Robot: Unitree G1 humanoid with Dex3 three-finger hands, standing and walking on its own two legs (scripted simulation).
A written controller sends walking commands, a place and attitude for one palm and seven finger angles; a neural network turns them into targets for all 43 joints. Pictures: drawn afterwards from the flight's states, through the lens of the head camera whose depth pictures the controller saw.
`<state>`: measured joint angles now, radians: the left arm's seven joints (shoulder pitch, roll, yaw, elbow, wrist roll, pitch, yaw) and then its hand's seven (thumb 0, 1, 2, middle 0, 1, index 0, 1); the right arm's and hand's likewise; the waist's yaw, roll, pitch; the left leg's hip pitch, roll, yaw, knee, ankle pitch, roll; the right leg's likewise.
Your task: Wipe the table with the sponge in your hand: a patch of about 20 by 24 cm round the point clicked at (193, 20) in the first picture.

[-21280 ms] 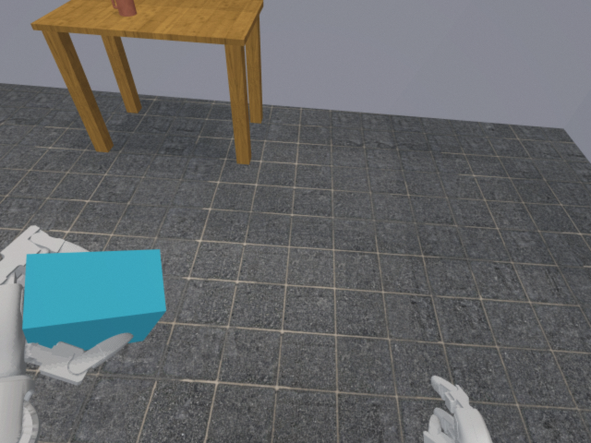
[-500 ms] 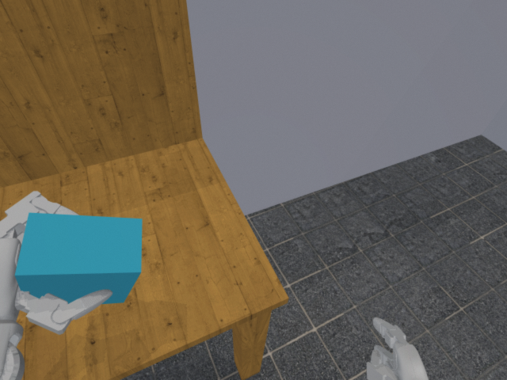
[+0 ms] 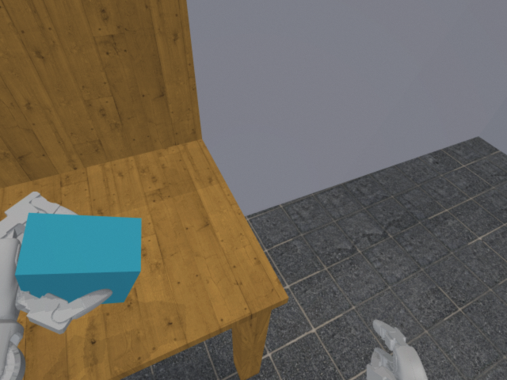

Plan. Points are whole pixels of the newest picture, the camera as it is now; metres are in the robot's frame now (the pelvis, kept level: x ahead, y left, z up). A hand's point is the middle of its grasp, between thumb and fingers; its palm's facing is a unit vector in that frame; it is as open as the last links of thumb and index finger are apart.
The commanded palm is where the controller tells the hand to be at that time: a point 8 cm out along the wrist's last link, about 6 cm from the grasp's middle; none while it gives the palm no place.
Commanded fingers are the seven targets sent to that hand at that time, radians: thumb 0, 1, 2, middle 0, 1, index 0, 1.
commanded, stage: shuffle to correct the standing spot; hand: left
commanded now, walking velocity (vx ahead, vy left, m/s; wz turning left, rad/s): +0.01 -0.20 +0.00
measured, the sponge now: (99, 264) +0.22 +0.21 +0.14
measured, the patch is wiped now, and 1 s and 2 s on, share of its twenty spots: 0.00 0.00 0.00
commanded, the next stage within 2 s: come to a stop and stand still in 0.32 s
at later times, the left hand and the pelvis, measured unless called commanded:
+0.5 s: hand (51, 251) +0.22 +0.25 +0.16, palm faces +0.32 -0.84 -0.44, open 10.6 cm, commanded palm +0.16 +0.28 +0.18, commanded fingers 0.00 0.10 1.30 -1.20 -1.60 -1.20 -1.60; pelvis +0.00 +0.00 +0.00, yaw +0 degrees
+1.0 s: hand out of the picture +0.21 +0.32 +0.16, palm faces +0.41 -0.85 -0.32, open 10.6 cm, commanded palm +0.15 +0.34 +0.18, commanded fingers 0.00 0.10 1.30 -1.20 -1.60 -1.20 -1.60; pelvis -0.01 +0.07 +0.00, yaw +0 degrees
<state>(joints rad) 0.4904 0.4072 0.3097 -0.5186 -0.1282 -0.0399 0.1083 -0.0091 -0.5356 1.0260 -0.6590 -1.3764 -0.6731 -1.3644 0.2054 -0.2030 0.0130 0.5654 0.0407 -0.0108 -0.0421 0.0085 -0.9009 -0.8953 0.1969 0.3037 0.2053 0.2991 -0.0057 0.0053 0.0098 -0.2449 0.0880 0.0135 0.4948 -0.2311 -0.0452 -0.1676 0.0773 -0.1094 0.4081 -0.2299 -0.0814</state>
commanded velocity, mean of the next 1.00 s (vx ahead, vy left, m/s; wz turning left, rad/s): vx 0.00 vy -0.08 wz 0.00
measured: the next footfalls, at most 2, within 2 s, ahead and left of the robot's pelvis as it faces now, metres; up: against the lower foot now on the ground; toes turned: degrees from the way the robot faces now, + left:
none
